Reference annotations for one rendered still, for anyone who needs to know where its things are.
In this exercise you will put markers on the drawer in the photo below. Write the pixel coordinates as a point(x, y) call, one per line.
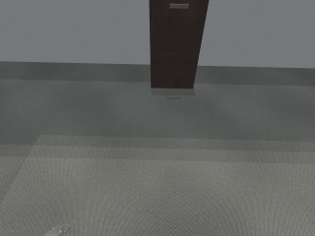
point(161, 8)

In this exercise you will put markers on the robot left hand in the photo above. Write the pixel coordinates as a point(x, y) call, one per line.
point(59, 230)

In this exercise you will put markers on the cabinet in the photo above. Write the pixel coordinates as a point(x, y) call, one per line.
point(175, 44)

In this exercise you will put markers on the handle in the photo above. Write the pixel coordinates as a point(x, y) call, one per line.
point(178, 6)

